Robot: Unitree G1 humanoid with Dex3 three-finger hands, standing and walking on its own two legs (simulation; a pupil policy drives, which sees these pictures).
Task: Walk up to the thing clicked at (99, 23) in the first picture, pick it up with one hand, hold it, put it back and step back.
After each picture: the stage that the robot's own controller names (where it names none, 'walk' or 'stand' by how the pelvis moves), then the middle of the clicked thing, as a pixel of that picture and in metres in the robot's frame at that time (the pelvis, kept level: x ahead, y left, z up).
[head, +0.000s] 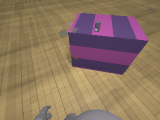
stand; (97, 26) +1.03 -0.02 +0.02
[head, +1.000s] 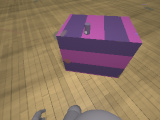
walk; (87, 28) +0.91 +0.13 +0.04
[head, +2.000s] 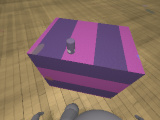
walk; (70, 46) +0.53 +0.21 +0.05
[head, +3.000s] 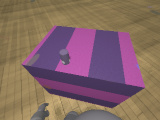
stand; (64, 57) +0.45 +0.23 +0.03
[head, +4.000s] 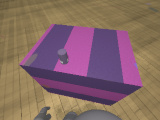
stand; (63, 57) +0.45 +0.24 +0.02
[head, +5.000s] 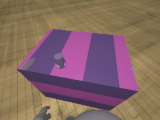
stand; (59, 61) +0.43 +0.27 +0.02
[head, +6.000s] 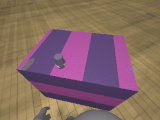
stand; (59, 61) +0.42 +0.27 +0.02
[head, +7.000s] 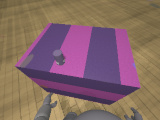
rise first; (59, 57) +0.43 +0.27 +0.02
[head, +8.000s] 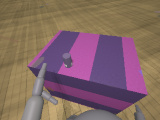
rise first; (67, 60) +0.44 +0.24 +0.02
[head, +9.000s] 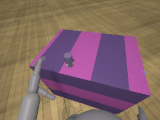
go down; (68, 60) +0.44 +0.23 +0.02
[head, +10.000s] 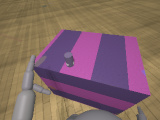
go down; (69, 59) +0.44 +0.24 +0.02
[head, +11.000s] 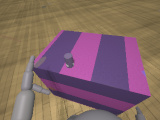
go down; (69, 60) +0.44 +0.24 +0.02
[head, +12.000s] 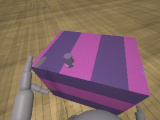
go down; (68, 60) +0.44 +0.24 +0.02
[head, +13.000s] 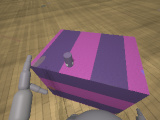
go down; (68, 60) +0.44 +0.24 +0.02
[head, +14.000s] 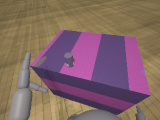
go down; (69, 60) +0.44 +0.23 +0.02
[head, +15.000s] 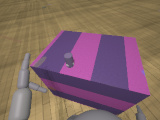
go down; (69, 60) +0.44 +0.24 +0.02
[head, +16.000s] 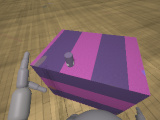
go down; (69, 59) +0.44 +0.24 +0.02
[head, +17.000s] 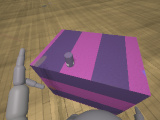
go down; (69, 59) +0.44 +0.23 +0.02
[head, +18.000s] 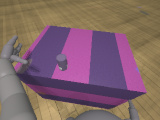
go down; (62, 62) +0.41 +0.21 +0.03
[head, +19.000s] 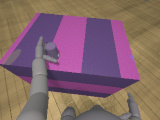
close in; (52, 52) +0.45 +0.24 +0.06
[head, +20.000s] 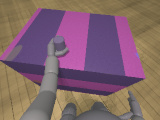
close; (60, 46) +0.48 +0.20 +0.08
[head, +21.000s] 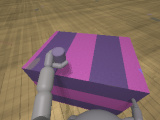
lift; (60, 58) +0.34 +0.21 +0.19
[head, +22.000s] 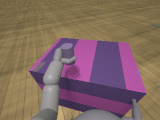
hold; (68, 54) +0.34 +0.16 +0.23
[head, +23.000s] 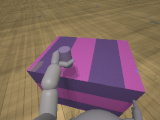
hold; (66, 57) +0.33 +0.17 +0.20
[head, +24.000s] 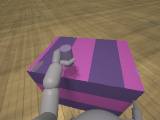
crouch; (67, 56) +0.34 +0.16 +0.21
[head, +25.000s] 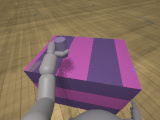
crouch; (61, 48) +0.39 +0.20 +0.23
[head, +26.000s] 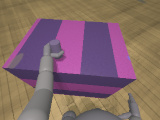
lower; (56, 49) +0.46 +0.21 +0.09
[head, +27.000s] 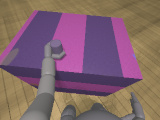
lower; (57, 49) +0.46 +0.21 +0.08
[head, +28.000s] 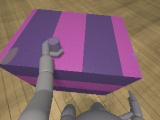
lower; (55, 47) +0.47 +0.22 +0.08
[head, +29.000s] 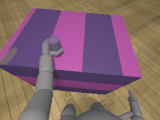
lower; (55, 46) +0.47 +0.21 +0.08
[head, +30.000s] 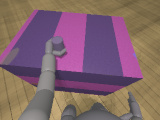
loosen; (58, 46) +0.47 +0.20 +0.09
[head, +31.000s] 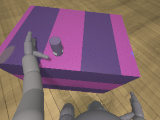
rise; (56, 47) +0.47 +0.20 +0.08
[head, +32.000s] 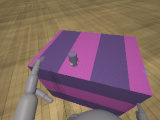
sink last; (73, 59) +0.45 +0.20 +0.05
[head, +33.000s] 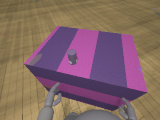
stand; (72, 57) +0.46 +0.19 +0.03
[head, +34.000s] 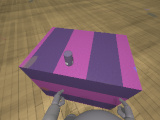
stand; (68, 58) +0.45 +0.20 +0.02
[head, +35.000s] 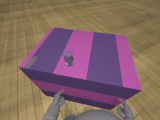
stand; (68, 58) +0.45 +0.20 +0.02
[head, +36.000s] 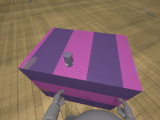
stand; (68, 59) +0.45 +0.20 +0.02
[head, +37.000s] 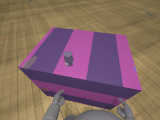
stand; (68, 58) +0.45 +0.20 +0.02
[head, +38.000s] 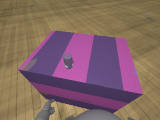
walk; (68, 61) +0.44 +0.20 +0.03
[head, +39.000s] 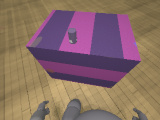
walk; (72, 36) +0.62 +0.20 +0.05
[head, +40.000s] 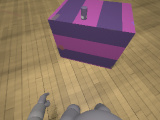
walk; (84, 13) +1.00 +0.16 +0.05
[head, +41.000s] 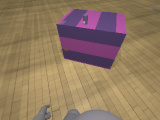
stand; (85, 19) +1.17 +0.17 +0.04
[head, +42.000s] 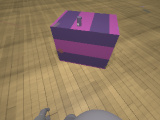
stand; (79, 21) +1.15 +0.21 +0.01
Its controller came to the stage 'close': yes
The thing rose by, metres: 0.23
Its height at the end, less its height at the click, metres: +0.00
